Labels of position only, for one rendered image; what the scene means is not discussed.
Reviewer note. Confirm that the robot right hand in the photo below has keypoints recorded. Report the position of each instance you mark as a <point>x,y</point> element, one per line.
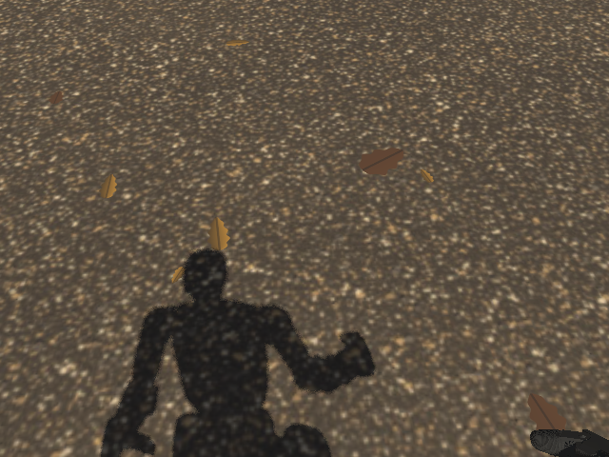
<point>567,443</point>

